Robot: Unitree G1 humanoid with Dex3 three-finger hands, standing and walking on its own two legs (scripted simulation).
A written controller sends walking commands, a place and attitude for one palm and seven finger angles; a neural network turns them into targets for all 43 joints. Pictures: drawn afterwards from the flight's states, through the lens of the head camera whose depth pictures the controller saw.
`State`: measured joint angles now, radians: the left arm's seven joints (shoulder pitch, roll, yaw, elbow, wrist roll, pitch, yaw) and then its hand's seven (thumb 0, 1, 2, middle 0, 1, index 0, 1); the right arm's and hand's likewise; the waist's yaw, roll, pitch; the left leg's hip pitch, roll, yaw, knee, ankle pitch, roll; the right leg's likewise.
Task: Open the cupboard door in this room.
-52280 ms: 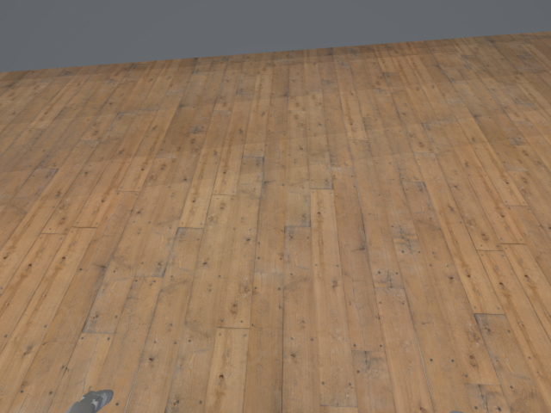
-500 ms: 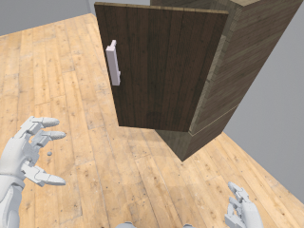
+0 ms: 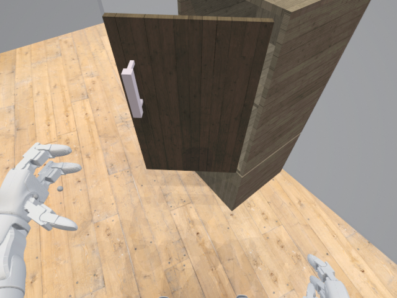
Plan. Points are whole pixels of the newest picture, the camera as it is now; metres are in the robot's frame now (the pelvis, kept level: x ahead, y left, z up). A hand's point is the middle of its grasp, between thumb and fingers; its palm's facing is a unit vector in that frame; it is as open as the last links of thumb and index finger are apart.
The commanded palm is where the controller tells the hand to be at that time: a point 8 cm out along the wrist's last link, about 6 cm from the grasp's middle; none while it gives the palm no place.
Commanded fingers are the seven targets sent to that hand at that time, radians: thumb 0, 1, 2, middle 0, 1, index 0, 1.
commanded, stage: raise the hand with hooked fingers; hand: left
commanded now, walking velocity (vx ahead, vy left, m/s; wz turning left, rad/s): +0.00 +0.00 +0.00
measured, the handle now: (134, 89) +0.59 +0.20 +0.07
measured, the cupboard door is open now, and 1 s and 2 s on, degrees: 49 49 49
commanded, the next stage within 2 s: move the hooked fingers beside the handle in 0.26 s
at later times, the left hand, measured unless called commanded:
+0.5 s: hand (58, 186) +0.30 +0.28 +0.08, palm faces +0.03 -1.00 -0.01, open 14.0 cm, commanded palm +0.28 +0.32 +0.08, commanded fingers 0.00 -0.50 0.30 -0.30 -1.20 -0.30 -1.20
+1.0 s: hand (77, 149) +0.38 +0.27 +0.08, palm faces +0.03 -1.00 +0.00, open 14.0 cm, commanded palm +0.36 +0.32 +0.08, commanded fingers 0.00 -0.50 0.30 -0.30 -1.20 -0.30 -1.20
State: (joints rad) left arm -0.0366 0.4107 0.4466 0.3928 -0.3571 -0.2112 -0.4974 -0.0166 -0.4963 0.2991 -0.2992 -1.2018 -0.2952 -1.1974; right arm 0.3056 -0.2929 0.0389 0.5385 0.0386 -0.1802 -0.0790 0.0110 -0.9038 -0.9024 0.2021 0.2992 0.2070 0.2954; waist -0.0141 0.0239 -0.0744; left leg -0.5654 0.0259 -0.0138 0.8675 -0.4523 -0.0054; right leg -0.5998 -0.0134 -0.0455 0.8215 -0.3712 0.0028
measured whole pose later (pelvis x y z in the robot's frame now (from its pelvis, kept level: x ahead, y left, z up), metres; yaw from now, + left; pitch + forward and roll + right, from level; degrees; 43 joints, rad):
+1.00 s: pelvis +0.00 +0.00 -0.01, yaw -1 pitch +12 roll -2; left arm -0.45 0.50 0.47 0.81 -0.26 -0.28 -0.47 -0.02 -0.50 0.30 -0.30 -1.20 -0.30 -1.20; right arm 0.35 -0.29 0.05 0.59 0.03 -0.08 -0.07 0.01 -0.90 -0.90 0.20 0.30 0.21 0.30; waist -0.06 0.00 -0.07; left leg -0.66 0.03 -0.01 0.90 -0.46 0.00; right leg -0.69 -0.01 -0.04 0.84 -0.36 0.01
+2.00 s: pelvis -0.01 +0.02 -0.03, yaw -2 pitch +22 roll -4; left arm -1.05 0.80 0.52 1.29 -0.07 -0.30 -0.44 -0.02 -0.50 0.30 -0.30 -1.20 -0.29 -1.20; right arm 0.43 -0.30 0.07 0.60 -0.01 0.07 -0.04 0.00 -0.91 -0.90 0.20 0.30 0.21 0.30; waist -0.22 0.01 -0.06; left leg -0.93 0.05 -0.02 1.03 -0.48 0.02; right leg -0.94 0.01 -0.04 0.90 -0.35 0.02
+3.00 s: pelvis -0.01 +0.02 -0.03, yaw -3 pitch +23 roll -5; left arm -1.02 0.79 0.51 1.28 -0.07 -0.30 -0.44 -0.02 -0.50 0.30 -0.30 -1.20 -0.29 -1.20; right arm 0.43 -0.29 0.08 0.58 -0.01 0.09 -0.03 0.00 -0.91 -0.90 0.20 0.30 0.21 0.30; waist -0.21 0.02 -0.06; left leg -0.95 0.06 -0.03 1.04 -0.49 0.02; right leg -0.95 0.02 -0.05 0.90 -0.35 0.02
